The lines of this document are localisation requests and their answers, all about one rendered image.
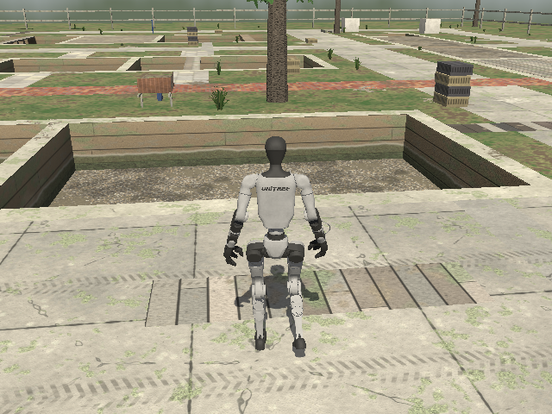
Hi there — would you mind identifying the left robot forearm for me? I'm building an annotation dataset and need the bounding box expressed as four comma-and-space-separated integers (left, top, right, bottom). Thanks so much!
226, 209, 243, 248

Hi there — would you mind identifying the humanoid robot torso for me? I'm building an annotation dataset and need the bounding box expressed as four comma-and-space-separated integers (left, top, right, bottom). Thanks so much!
256, 170, 296, 259

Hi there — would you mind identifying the robot left upper arm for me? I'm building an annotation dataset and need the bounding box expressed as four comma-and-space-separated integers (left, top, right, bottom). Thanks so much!
235, 173, 258, 223

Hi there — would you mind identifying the right robot thigh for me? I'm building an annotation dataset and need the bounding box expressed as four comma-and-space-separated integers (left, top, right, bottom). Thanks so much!
286, 241, 304, 295

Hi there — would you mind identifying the left robot hand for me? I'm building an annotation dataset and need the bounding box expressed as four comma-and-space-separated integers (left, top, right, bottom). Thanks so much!
223, 245, 243, 266

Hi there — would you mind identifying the right robot forearm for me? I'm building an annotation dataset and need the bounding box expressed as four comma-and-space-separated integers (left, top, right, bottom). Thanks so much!
309, 208, 326, 243

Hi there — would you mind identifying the robot right upper arm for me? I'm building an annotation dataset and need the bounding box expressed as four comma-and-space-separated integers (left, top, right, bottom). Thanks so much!
294, 173, 317, 222

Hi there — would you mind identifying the right robot hand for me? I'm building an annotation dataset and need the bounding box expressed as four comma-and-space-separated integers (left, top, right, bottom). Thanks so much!
308, 240, 328, 258

